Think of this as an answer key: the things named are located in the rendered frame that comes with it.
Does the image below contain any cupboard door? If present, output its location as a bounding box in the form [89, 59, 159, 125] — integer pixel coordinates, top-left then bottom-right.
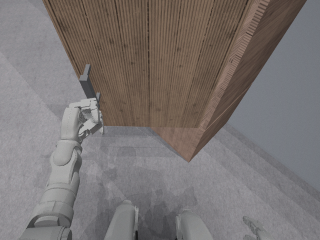
[42, 0, 254, 128]

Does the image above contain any left robot hand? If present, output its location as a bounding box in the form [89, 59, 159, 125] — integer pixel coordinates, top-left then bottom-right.
[60, 98, 105, 145]

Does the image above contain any left robot thigh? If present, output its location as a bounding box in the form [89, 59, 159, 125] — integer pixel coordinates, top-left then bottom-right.
[104, 204, 139, 240]

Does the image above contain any right robot thigh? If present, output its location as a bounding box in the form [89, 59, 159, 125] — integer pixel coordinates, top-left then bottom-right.
[175, 212, 214, 240]

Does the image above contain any robot thigh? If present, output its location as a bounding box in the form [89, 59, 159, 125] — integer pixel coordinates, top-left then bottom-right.
[175, 212, 214, 240]
[104, 204, 139, 240]

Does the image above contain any left robot upper arm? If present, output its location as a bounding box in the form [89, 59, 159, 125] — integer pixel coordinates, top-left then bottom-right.
[19, 226, 72, 240]

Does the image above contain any right robot hand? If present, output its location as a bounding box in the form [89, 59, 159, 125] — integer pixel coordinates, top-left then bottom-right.
[243, 215, 274, 240]

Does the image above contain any left robot forearm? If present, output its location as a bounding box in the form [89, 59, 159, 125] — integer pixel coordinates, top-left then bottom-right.
[17, 139, 83, 240]

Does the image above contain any handle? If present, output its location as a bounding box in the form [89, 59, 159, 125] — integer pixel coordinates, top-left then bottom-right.
[79, 64, 101, 110]

